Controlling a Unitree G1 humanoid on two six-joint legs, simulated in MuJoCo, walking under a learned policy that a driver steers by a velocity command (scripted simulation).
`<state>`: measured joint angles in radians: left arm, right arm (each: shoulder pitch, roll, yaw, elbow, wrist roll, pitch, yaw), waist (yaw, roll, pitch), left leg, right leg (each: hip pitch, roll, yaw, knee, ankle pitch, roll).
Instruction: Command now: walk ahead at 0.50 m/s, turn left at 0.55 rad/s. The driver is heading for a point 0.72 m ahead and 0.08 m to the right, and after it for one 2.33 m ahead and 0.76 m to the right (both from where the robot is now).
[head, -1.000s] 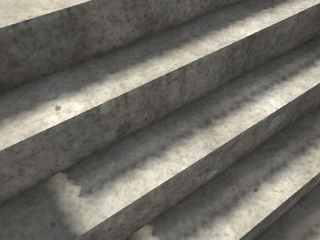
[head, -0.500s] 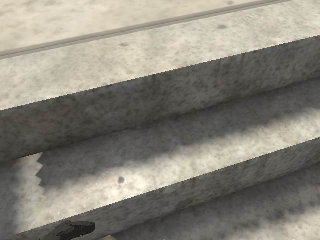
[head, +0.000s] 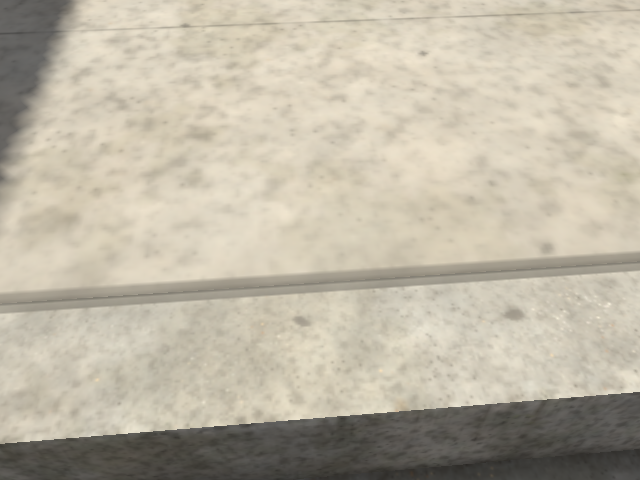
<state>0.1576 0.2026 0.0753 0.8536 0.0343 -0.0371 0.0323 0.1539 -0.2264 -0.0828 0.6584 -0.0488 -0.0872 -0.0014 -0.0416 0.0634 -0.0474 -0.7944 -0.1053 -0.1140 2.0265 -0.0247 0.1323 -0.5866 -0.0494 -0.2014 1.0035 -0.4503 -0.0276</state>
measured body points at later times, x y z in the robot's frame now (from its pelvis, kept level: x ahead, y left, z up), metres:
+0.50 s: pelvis +0.26 +0.06 +0.22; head +0.26 +0.06 +0.67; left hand +0.39 +0.31 +0.14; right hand +0.35 -0.18 +0.08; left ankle +0.28 +0.14 -0.46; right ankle +0.24 -0.09 -0.19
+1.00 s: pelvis +0.54 +0.02 +0.43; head +0.52 +0.04 +0.88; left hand +0.61 +0.28 +0.28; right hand +0.71 -0.21 +0.38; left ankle +0.54 +0.16 -0.07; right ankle +0.54 -0.01 -0.26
